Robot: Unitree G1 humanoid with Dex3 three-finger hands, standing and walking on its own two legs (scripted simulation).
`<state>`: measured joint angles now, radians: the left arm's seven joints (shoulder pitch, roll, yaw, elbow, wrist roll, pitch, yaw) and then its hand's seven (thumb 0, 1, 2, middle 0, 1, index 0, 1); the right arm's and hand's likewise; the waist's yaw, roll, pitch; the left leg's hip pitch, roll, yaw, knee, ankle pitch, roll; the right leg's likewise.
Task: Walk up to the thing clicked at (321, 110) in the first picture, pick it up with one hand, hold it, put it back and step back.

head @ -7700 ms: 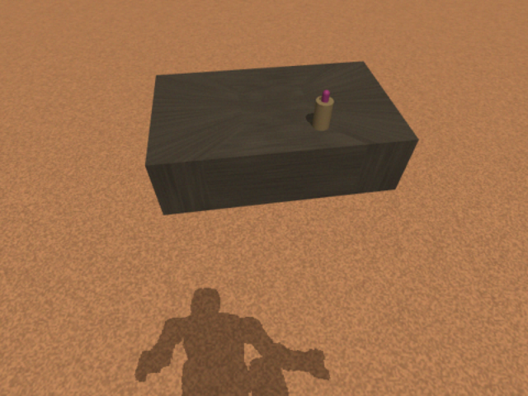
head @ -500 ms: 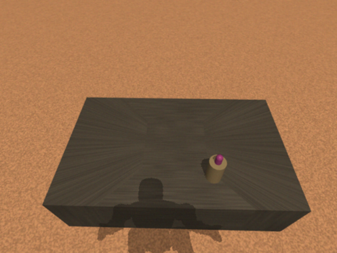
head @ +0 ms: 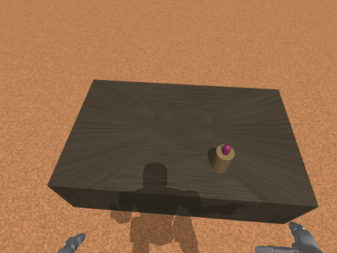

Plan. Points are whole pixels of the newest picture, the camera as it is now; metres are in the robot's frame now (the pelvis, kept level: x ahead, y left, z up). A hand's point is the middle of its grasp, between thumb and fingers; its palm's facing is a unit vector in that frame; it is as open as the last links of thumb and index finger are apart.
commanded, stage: go down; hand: right
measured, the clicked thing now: (223, 156) +0.53 -0.23 -0.34
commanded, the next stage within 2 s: none
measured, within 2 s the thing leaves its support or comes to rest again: neither
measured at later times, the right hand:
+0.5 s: hand (282, 245) +0.17 -0.28 -0.14, palm faces +0.11 +0.94 -0.33, open 17.4 cm
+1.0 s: hand (287, 251) +0.15 -0.28 -0.14, palm faces +0.12 +0.94 -0.32, open 17.3 cm
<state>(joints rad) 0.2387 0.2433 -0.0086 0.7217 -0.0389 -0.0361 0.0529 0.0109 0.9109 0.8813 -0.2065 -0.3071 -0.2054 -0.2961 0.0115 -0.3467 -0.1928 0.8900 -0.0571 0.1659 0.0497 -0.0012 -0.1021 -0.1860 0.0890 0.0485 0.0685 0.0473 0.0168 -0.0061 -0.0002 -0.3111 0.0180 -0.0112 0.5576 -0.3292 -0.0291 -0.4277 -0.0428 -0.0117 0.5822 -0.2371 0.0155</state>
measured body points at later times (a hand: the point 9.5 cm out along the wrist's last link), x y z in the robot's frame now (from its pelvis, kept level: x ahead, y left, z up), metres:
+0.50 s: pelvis +0.03 +0.00 -0.03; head +0.08 +0.00 +0.42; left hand +0.18 +0.26 -0.12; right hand +0.16 -0.33 -0.11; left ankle -0.03 +0.14 -0.73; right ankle +0.04 -0.13 -0.73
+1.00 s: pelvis +0.02 +0.00 -0.05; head +0.07 -0.01 +0.40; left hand +0.18 +0.25 -0.13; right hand +0.15 -0.33 -0.11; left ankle -0.03 +0.14 -0.73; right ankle +0.04 -0.13 -0.73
